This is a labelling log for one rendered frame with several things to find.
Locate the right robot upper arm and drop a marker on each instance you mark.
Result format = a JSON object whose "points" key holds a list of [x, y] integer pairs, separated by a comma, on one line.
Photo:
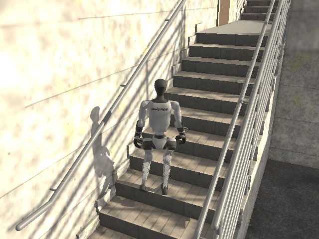
{"points": [[177, 113]]}

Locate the left robot thigh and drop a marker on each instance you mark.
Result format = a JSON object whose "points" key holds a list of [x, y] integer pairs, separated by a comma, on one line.
{"points": [[147, 146]]}

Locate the robot right hand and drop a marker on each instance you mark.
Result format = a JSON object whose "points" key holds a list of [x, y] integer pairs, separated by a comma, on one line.
{"points": [[183, 139]]}

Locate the right robot forearm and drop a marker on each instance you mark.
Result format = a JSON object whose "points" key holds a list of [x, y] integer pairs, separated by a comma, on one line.
{"points": [[181, 131]]}

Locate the robot left hand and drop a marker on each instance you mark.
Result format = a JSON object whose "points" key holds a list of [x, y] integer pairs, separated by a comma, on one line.
{"points": [[140, 140]]}

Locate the left robot forearm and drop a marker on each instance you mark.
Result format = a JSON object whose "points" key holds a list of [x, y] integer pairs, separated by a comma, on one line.
{"points": [[138, 131]]}

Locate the robot torso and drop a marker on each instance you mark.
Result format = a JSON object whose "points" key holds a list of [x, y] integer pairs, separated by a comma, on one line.
{"points": [[159, 120]]}

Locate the left robot upper arm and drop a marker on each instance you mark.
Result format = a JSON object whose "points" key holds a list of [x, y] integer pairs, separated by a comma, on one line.
{"points": [[142, 112]]}

